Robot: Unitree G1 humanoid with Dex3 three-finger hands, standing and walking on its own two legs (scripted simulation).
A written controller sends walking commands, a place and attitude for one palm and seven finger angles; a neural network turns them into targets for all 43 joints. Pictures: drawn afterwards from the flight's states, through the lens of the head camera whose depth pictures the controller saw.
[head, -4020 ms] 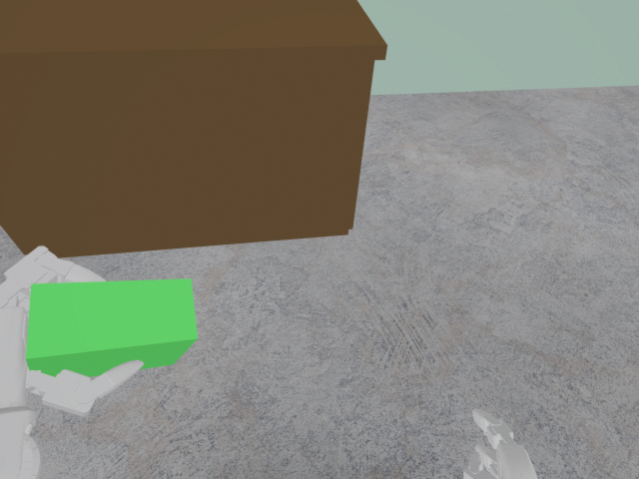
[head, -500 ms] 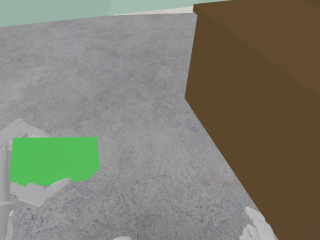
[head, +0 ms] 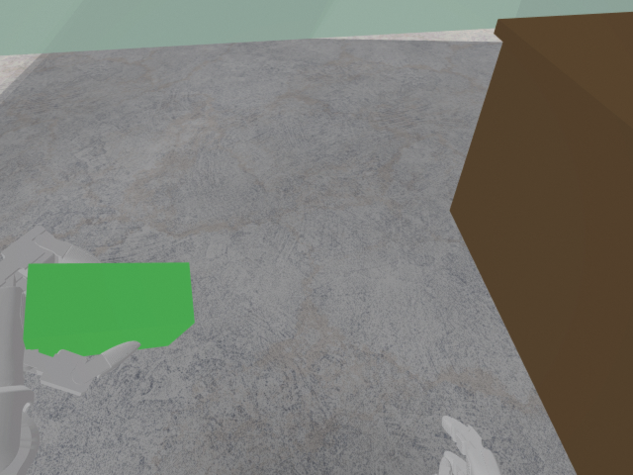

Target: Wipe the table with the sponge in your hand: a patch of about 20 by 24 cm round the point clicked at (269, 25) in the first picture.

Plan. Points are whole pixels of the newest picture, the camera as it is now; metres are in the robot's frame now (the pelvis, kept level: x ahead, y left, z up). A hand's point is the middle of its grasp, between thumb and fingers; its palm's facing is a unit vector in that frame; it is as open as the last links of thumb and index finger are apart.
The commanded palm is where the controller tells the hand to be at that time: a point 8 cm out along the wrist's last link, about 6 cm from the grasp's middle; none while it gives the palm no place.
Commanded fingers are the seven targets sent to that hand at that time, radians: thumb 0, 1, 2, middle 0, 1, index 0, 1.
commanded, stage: walk to a spot facing it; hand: left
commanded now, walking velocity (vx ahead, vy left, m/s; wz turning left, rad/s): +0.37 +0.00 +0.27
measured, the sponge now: (134, 310) +0.23 +0.21 +0.16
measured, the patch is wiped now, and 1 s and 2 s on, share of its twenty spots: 0.00 0.00 0.00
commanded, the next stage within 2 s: turn to face it in 0.86 s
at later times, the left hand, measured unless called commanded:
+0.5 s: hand (92, 244) +0.30 +0.27 +0.18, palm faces +0.48 -0.77 -0.42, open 10.3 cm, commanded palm +0.22 +0.31 +0.19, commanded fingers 0.00 0.10 1.30 -1.20 -1.60 -1.20 -1.60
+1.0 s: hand (148, 196) +0.37 +0.24 +0.18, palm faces +0.53 -0.69 -0.49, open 10.3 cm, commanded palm +0.29 +0.27 +0.19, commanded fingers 0.00 0.10 1.30 -1.20 -1.60 -1.20 -1.60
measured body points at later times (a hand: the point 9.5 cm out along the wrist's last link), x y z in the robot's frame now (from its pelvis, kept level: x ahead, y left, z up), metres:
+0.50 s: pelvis +0.09 +0.01 +0.00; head +0.13 +0.03 +0.45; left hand +0.27 +0.31 +0.20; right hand +0.29 -0.20 -0.08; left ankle +0.12 +0.13 -0.73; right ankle +0.07 -0.11 -0.65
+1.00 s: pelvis +0.21 -0.04 +0.01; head +0.27 -0.02 +0.45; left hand +0.33 +0.27 +0.21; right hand +0.44 -0.26 -0.08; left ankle +0.23 +0.11 -0.68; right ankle +0.22 -0.13 -0.73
